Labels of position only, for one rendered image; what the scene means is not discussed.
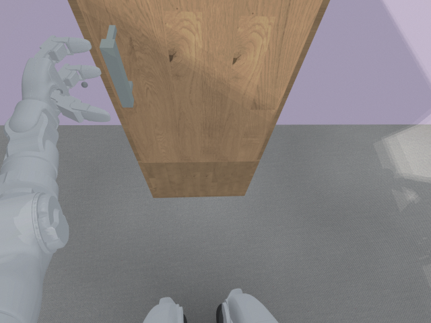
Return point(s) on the robot left forearm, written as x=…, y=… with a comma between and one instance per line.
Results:
x=32, y=159

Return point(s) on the robot left hand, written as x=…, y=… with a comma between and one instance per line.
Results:
x=40, y=79

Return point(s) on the robot left upper arm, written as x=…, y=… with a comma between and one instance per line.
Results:
x=32, y=228

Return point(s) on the robot shin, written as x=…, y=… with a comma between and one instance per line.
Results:
x=234, y=292
x=166, y=300

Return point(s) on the left robot shin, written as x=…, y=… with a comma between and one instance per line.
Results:
x=166, y=300

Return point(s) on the cupboard door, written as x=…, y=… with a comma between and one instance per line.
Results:
x=208, y=75

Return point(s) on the right robot shin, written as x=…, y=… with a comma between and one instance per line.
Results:
x=234, y=292

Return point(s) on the handle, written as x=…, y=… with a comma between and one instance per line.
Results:
x=112, y=58

